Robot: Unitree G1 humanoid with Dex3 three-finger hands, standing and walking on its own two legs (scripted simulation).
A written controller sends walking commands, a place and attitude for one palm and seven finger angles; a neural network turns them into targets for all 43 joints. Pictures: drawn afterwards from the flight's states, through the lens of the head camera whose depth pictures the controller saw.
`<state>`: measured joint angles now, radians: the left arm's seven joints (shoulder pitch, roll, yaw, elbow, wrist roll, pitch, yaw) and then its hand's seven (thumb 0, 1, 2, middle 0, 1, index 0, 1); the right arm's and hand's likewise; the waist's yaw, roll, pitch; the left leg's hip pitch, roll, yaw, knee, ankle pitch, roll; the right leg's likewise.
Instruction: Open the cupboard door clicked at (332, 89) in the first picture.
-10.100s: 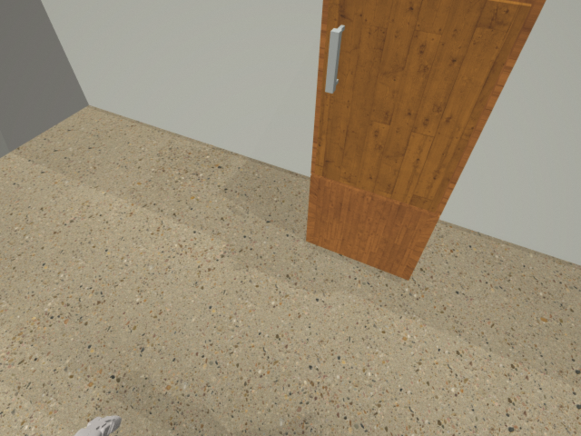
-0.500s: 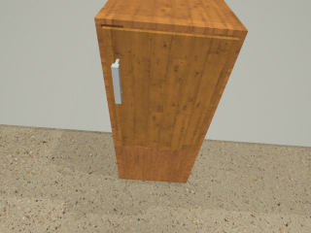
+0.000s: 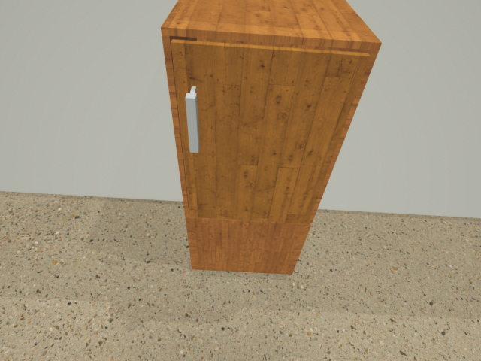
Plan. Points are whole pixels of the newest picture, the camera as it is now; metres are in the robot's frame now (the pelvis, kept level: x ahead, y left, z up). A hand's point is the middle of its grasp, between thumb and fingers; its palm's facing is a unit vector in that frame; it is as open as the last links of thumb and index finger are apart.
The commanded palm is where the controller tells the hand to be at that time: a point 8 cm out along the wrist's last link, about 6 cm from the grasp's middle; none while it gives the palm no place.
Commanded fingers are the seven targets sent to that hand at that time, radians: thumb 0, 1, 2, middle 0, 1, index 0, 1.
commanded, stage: shuffle to correct the standing spot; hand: left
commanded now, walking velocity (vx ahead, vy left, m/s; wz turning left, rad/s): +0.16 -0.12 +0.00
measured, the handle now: (194, 120) +0.62 +0.17 +0.07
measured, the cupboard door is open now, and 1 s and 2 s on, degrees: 0 0 0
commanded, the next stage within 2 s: come to a stop and stand still in 0.70 s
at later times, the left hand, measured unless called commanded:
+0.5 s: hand out of the picture +0.09 +0.17 -0.16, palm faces -0.03 -0.97 -0.22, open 7.4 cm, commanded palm none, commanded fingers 0.00 0.90 0.90 -0.20 -0.30 -0.20 -0.30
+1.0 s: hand out of the picture +0.11 +0.11 -0.18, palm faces +0.06 -0.99 -0.16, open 7.3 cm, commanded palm none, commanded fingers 0.00 0.90 0.90 -0.20 -0.30 -0.20 -0.30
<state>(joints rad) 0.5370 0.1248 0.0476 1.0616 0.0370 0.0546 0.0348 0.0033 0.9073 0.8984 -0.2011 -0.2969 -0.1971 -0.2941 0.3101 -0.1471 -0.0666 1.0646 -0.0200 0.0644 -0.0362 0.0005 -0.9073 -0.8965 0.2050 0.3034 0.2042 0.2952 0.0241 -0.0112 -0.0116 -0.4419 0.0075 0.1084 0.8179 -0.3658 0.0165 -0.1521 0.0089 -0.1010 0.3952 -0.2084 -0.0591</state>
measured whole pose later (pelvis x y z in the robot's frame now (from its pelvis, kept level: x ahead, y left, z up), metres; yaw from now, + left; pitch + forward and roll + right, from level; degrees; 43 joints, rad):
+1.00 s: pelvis +0.11 -0.06 +0.00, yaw +2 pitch +0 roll -1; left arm 0.28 0.15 0.04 1.04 0.03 0.01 0.01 0.02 0.94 0.90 -0.20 -0.30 -0.20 -0.29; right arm 0.28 -0.13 -0.03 1.04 -0.02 -0.02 -0.05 0.00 -0.93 -0.90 0.21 0.30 0.20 0.30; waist 0.00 -0.02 0.08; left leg -0.20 0.06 0.13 0.48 -0.27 0.01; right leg -0.38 -0.07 -0.07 0.70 -0.26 0.04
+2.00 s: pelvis +0.02 -0.04 +0.00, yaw +1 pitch -2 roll +0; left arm 0.33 0.13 0.01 1.10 0.02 0.02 0.03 0.01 0.91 0.90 -0.20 -0.30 -0.20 -0.29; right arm 0.33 -0.13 -0.02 1.14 -0.01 0.04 -0.02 0.00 -0.91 -0.90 0.20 0.30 0.20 0.29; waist -0.02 -0.01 0.02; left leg -0.26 -0.01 0.11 0.40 -0.12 0.06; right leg -0.13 -0.01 -0.04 0.44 -0.28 0.00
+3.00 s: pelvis +0.00 -0.03 +0.00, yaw +2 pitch -2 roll -1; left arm 0.29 0.28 0.01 0.99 0.03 0.00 0.02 0.01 0.91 0.90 -0.20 -0.30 -0.20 -0.29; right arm 0.20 -0.26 -0.03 1.01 -0.02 0.00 0.00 0.00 -0.91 -0.90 0.21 0.30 0.20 0.30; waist 0.00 -0.01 0.00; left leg -0.29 -0.02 0.10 0.43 -0.12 0.08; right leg -0.15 -0.02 -0.05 0.46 -0.27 0.02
